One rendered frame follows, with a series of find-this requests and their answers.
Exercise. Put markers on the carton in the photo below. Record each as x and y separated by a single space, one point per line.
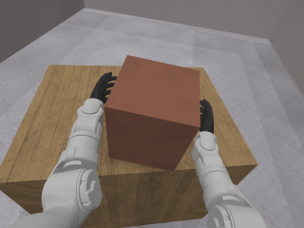
152 113

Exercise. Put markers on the right robot upper arm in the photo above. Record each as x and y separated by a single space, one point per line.
224 215

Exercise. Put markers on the robot right hand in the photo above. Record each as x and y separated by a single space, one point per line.
207 117

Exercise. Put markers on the robot left hand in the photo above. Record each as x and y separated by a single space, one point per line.
101 88

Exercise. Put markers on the left robot upper arm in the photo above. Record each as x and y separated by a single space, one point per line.
68 198

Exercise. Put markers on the pedestal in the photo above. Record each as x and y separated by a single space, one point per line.
132 194

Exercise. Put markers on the right robot forearm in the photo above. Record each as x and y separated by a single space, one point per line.
214 179

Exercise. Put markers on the left robot forearm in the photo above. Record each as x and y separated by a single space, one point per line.
84 139

